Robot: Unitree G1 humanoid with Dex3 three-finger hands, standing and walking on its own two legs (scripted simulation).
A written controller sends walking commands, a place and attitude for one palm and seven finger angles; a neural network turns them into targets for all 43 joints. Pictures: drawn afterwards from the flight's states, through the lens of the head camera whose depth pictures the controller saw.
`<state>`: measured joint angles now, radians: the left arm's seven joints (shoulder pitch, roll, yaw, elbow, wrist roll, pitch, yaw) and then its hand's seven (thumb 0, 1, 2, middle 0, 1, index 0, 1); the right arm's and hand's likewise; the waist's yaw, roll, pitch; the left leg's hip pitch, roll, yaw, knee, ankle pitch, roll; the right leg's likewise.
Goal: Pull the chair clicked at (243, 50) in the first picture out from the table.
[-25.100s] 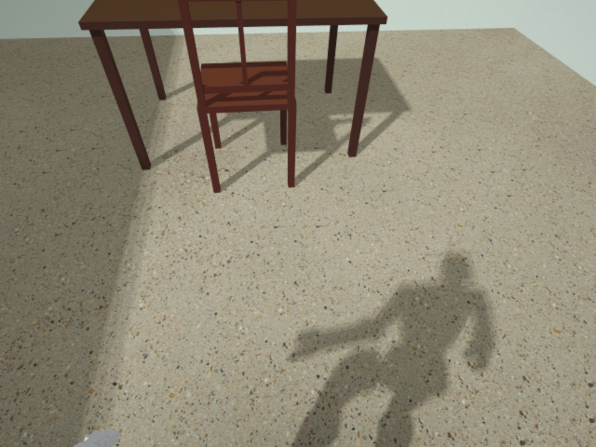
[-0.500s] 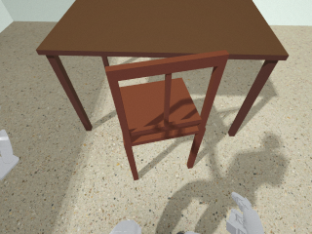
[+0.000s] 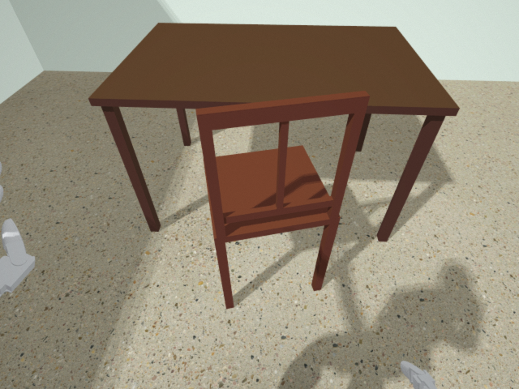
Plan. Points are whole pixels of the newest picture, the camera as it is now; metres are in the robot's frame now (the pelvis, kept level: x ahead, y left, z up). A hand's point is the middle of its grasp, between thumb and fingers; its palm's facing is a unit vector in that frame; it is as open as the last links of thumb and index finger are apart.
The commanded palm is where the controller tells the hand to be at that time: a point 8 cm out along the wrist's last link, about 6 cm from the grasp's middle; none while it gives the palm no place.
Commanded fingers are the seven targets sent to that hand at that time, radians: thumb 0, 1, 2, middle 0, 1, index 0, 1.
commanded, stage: stop stepping back and stand still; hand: left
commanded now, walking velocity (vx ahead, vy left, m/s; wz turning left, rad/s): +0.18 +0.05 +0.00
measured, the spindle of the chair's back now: (281, 168) +0.66 -0.03 -0.05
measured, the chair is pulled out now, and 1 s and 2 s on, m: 0.11 0.11 0.11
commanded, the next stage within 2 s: let the arm hang, fingers relaxed in 0.34 s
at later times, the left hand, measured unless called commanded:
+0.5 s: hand (79, 277) +0.25 +0.27 +0.09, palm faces +0.29 -0.83 -0.47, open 7.4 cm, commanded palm none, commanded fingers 0.00 0.90 0.90 -0.20 -0.30 -0.20 -0.30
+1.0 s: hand out of the picture +0.12 +0.21 -0.14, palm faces -0.04 -0.97 -0.25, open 7.2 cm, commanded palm none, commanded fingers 0.00 0.90 0.90 -0.20 -0.30 -0.20 -0.30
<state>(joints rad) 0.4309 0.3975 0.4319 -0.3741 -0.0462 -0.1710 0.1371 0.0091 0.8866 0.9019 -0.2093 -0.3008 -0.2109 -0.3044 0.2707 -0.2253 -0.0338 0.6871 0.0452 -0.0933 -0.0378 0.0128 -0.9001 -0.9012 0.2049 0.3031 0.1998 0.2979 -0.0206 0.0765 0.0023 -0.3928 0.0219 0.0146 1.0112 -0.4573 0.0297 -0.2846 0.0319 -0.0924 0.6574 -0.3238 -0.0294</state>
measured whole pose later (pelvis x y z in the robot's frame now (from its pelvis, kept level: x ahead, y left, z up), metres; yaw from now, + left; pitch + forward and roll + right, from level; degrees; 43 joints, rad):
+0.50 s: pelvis +0.02 +0.01 +0.01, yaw -2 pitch +1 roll -1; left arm 0.44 0.35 0.32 -0.17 0.01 -0.12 0.08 0.00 0.89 0.90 -0.21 -0.30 -0.21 -0.30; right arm 0.25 -0.25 -0.04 0.69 0.00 -0.11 0.00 0.01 -0.90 -0.90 0.21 0.30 0.20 0.30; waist -0.02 0.04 -0.02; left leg -0.35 0.01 0.02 0.66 -0.33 0.02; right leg -0.36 -0.02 -0.07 0.66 -0.35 -0.01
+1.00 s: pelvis +0.06 +0.01 +0.02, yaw -2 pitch +1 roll +0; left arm 0.23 0.21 0.02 0.98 0.01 0.02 0.03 -0.01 0.92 0.90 -0.21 -0.30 -0.21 -0.30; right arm 0.27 -0.16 -0.02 1.01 -0.01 0.00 -0.03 0.01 -0.90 -0.90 0.20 0.30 0.20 0.30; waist -0.02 0.00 0.05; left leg -0.17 -0.02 0.04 0.47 -0.31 0.04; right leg -0.21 0.02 0.04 0.47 -0.27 0.00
